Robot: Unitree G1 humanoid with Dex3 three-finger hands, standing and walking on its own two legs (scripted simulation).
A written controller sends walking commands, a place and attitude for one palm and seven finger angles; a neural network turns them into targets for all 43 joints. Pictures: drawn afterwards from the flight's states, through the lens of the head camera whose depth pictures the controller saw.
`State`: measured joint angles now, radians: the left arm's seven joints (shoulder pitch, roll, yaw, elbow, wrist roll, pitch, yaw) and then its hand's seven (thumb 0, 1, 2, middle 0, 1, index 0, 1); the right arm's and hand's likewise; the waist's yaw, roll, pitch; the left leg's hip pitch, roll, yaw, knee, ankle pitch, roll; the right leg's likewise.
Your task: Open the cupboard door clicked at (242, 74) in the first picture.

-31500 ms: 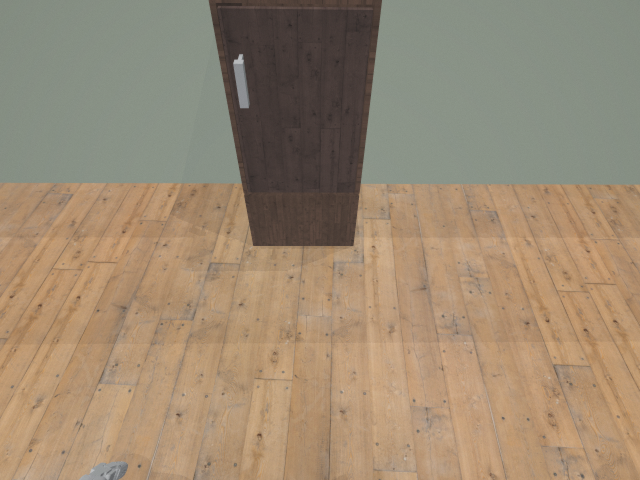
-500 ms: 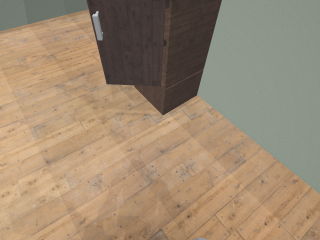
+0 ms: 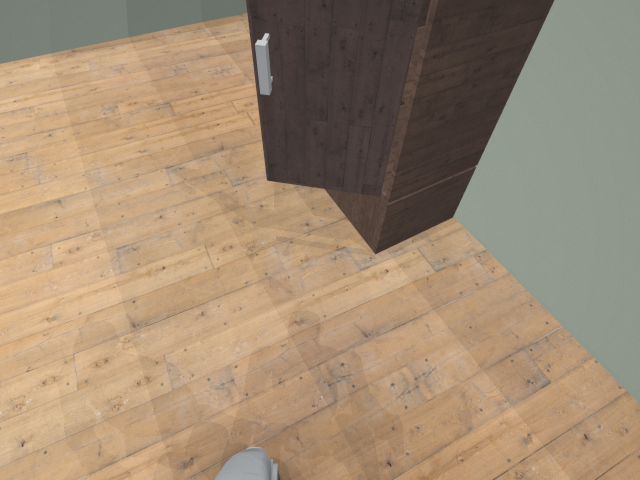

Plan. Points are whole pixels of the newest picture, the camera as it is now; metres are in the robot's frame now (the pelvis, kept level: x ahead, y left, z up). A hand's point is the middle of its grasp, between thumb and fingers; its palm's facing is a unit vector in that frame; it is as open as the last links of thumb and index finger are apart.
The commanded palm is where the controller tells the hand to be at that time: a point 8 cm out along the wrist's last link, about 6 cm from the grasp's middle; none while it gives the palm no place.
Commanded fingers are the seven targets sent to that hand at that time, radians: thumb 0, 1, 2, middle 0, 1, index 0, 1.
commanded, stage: take the last steps up to it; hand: left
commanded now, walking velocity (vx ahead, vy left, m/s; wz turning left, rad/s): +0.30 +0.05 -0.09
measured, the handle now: (266, 64) +0.97 +0.23 -0.02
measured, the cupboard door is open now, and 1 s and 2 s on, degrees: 51 51 51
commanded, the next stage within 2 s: come to a stop and stand still in 0.78 s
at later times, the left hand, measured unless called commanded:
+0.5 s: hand (225, 331) +0.34 +0.19 -0.15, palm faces -0.12 -0.97 -0.22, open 7.4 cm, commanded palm none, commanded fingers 0.00 0.90 0.90 -0.20 -0.30 -0.20 -0.30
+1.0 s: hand (209, 341) +0.34 +0.23 -0.19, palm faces -0.02 -0.99 -0.16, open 7.3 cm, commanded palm none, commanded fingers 0.00 0.90 0.90 -0.20 -0.30 -0.20 -0.30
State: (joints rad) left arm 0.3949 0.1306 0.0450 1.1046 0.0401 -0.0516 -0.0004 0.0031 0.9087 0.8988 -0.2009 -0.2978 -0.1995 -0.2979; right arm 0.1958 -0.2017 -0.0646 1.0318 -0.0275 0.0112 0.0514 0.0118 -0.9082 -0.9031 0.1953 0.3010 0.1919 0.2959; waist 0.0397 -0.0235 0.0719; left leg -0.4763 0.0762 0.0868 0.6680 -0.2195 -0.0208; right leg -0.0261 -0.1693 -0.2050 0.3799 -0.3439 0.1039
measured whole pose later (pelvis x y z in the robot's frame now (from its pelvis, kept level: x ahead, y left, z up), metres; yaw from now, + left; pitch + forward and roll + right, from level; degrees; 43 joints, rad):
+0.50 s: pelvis +0.19 +0.03 -0.01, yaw -5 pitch +0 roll +2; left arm 0.07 0.17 0.05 0.96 0.03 -0.02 -0.02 0.00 0.92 0.90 -0.19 -0.30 -0.19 -0.30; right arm 0.39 -0.15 -0.03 1.13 -0.04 -0.05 -0.01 0.01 -0.91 -0.90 0.20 0.30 0.20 0.30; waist -0.04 0.01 0.05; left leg -0.04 0.00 0.21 0.44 -0.40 0.01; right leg -0.38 -0.08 -0.11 0.60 -0.21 -0.02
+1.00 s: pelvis +0.36 +0.06 +0.00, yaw -5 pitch +0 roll +0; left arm 0.31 0.17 0.04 1.14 0.01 0.01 0.02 0.00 0.92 0.90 -0.20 -0.30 -0.19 -0.30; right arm 0.15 -0.16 -0.02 1.03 -0.03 -0.05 -0.03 0.01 -0.91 -0.90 0.20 0.30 0.19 0.30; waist 0.03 -0.05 0.07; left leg -0.31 0.02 0.13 0.56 -0.24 0.05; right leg -0.28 -0.06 -0.05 0.89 -0.53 0.01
